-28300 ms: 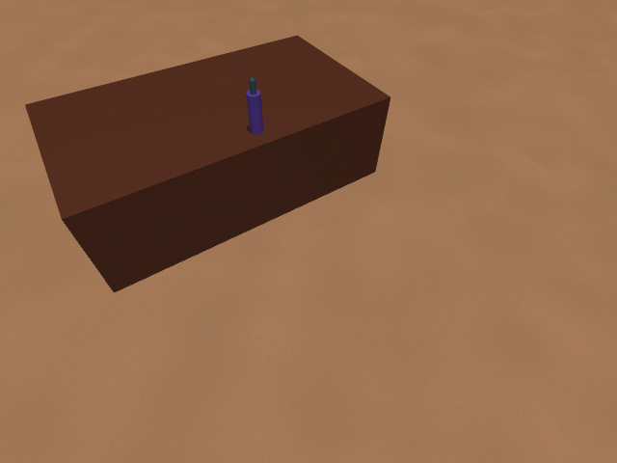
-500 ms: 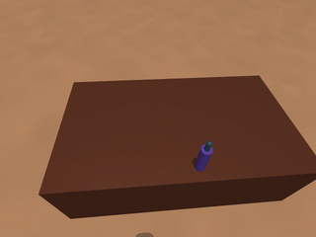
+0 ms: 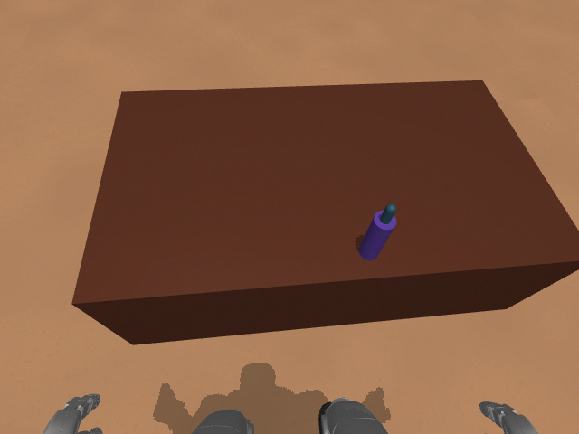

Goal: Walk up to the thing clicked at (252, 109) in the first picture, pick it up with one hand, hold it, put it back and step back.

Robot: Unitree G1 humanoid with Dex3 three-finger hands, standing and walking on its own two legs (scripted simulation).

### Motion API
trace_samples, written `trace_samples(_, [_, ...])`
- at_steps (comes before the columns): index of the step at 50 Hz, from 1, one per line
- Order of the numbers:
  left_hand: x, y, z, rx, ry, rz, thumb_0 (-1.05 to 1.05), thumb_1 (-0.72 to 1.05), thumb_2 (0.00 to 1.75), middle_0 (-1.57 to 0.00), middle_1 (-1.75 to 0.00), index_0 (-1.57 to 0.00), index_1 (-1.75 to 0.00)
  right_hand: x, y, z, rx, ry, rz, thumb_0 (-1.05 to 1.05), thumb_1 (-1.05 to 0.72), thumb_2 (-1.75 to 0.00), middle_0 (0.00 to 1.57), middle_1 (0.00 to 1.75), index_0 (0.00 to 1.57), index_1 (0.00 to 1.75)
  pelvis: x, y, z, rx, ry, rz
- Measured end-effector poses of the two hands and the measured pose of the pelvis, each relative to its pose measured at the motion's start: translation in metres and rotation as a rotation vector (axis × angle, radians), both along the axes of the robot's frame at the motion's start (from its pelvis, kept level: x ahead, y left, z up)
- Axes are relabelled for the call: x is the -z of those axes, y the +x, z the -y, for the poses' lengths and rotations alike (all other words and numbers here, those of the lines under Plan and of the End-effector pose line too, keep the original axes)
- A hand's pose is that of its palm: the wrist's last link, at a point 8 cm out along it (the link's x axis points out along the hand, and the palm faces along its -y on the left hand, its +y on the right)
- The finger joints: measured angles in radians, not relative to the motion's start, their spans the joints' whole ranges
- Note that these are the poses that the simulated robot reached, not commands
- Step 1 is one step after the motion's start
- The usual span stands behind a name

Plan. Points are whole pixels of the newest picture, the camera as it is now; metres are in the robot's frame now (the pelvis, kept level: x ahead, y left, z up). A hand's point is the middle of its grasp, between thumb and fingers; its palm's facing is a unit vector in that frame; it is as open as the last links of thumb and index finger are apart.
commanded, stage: step back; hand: right
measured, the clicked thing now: (379, 231) +0.52 -0.23 -0.23
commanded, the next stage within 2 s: none
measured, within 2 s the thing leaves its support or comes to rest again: neither
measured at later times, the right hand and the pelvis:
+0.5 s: hand out of the picture -0.01 -0.27 -0.16, palm faces +0.08 +0.92 -0.38, open 7.4 cm; pelvis -0.08 +0.01 -0.01, yaw -4 degrees
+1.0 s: hand out of the picture -0.13 -0.25 -0.12, palm faces -0.02 +0.89 -0.45, open 7.4 cm; pelvis -0.21 +0.02 +0.01, yaw -2 degrees
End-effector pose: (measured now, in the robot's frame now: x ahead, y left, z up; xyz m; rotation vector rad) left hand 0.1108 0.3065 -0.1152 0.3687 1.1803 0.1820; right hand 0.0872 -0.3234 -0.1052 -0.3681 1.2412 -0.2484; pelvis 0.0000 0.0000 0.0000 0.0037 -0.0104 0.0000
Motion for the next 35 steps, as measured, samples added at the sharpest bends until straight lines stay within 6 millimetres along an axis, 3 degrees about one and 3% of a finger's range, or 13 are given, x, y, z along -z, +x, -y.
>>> trace_samples(4, [0.014,0.012,-0.017,0.011,-0.005,0.056,0.01,0.90,0.89,-0.20,-0.30,-0.21,-0.30,0.001,-0.035,-0.014,0.000,-0.037,-0.029,0.00,-0.91,-0.90,0.20,0.30,0.20,0.30,0.011,-0.015,-0.015,-0.003,-0.010,-0.001])
trace_samples(10, [0.009,0.002,-0.013,0.025,-0.036,0.055,0.01,0.90,0.89,-0.20,-0.30,-0.20,-0.30,-0.016,-0.081,-0.032,0.031,-0.038,-0.086,0.00,-0.91,-0.90,0.20,0.30,0.20,0.30,-0.005,-0.030,-0.020,0.012,-0.036,-0.005])
trace_samples(16, [0.007,-0.030,-0.010,0.054,-0.037,0.002,0.01,0.90,0.89,-0.20,-0.30,-0.20,-0.30,-0.014,-0.091,-0.032,0.052,-0.035,-0.025,0.00,-0.91,-0.90,0.20,0.30,0.21,0.30,-0.006,-0.050,-0.022,0.051,-0.027,-0.009])
trace_samples(22, [0.008,-0.057,-0.002,0.075,-0.001,-0.007,0.01,0.90,0.89,-0.20,-0.30,-0.20,-0.30,0.006,-0.100,-0.020,0.058,0.000,0.054,0.00,-0.90,-0.90,0.20,0.30,0.21,0.30,0.007,-0.073,-0.012,0.094,0.003,0.014])
trace_samples(25, [-0.003,-0.073,0.008,0.074,0.002,0.006,0.01,0.90,0.89,-0.20,-0.30,-0.20,-0.30,0.013,-0.107,-0.016,0.075,0.026,0.069,0.00,-0.91,-0.90,0.20,0.30,0.20,0.30,0.005,-0.085,-0.007,0.076,-0.040,0.035])
trace_samples(31, [-0.023,-0.094,0.011,0.059,0.007,0.062,0.01,0.90,0.89,-0.20,-0.30,-0.21,-0.30,0.003,-0.125,-0.018,0.049,0.050,0.078,0.00,-0.91,-0.90,0.20,0.30,0.20,0.30,-0.007,-0.109,-0.004,0.080,0.025,0.018])
trace_samples(35, [-0.026,-0.102,0.007,0.066,0.008,0.109,0.01,0.90,0.89,-0.20,-0.30,-0.21,-0.30,0.001,-0.144,-0.017,0.016,0.019,0.060,0.00,-0.91,-0.90,0.20,0.30,0.20,0.30,-0.006,-0.131,-0.010,0.064,0.017,-0.001])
